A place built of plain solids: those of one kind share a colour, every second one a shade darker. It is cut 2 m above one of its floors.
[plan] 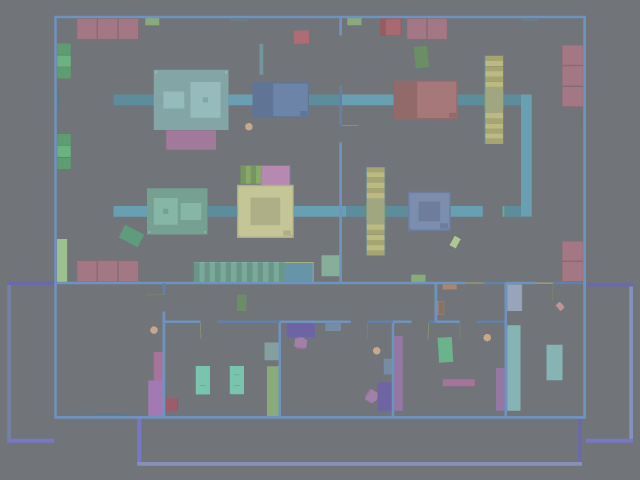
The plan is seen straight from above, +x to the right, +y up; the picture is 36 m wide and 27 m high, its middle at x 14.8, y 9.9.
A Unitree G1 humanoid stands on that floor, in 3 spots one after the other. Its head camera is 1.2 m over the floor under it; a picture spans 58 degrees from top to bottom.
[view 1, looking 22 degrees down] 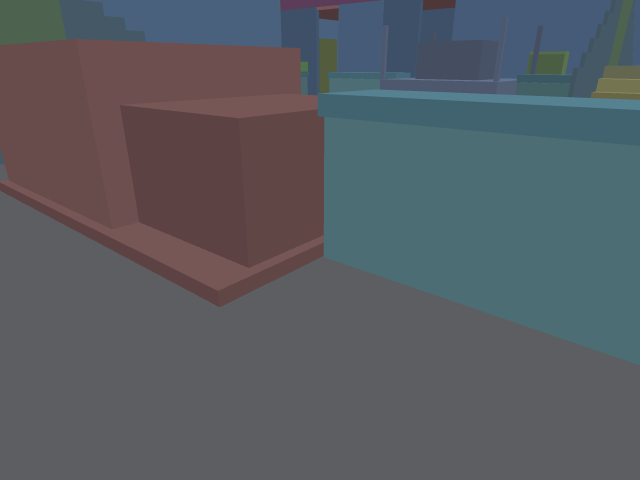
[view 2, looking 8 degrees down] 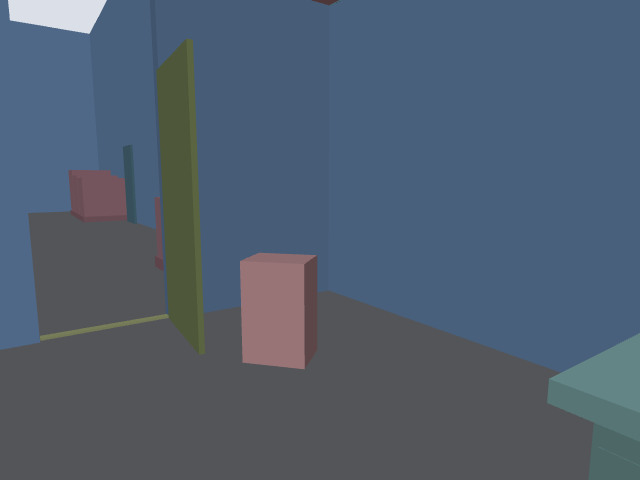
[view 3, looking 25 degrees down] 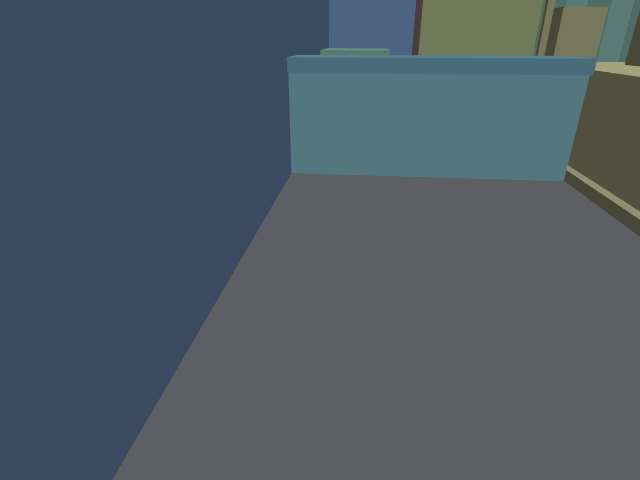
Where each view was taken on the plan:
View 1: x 17.25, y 20.07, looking -50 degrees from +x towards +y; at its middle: packer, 2.94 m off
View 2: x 26.90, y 3.70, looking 55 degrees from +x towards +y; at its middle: wall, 4.57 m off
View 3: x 15.18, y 15.82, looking -84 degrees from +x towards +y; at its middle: ground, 2.84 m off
